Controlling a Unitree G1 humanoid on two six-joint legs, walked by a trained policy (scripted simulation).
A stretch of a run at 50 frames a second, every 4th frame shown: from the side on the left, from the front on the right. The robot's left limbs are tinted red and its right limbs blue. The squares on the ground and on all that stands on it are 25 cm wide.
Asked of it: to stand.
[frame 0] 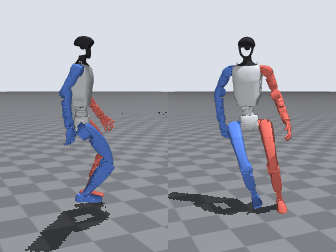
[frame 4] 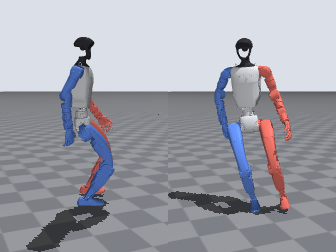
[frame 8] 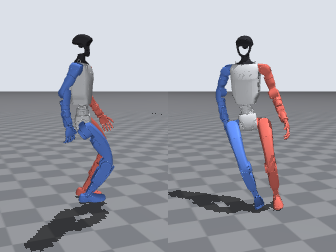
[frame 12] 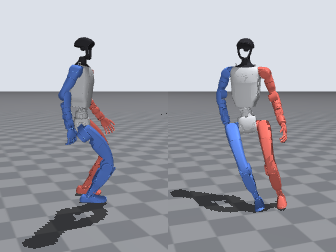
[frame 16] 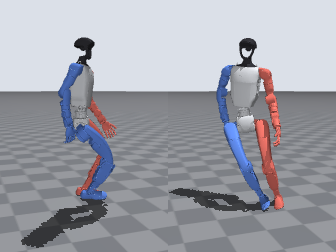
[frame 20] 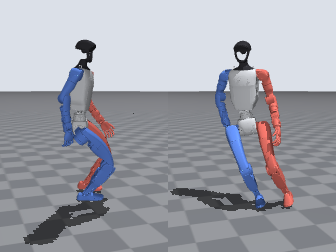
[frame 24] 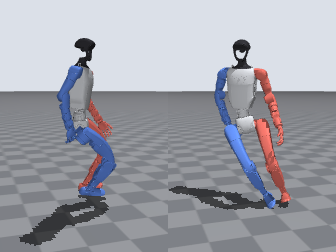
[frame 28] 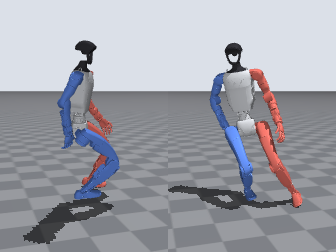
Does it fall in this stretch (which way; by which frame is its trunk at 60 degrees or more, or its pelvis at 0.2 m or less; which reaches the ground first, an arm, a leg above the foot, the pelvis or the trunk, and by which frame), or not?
no
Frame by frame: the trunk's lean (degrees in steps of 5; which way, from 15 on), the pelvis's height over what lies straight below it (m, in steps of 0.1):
0: 0, 0.7
4: 5, 0.7
8: 0, 0.7
12: 5, 0.7
16: 5, 0.7
20: 5, 0.7
24: 5, 0.7
28: 10, 0.6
